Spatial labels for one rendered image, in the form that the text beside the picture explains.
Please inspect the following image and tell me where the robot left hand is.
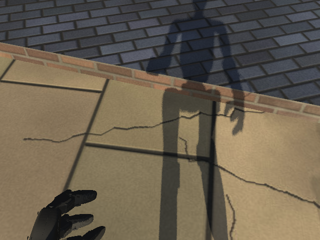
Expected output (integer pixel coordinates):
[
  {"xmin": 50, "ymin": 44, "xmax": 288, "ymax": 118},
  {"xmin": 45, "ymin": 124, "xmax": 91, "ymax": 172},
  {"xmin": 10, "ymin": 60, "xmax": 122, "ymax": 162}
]
[{"xmin": 27, "ymin": 189, "xmax": 106, "ymax": 240}]

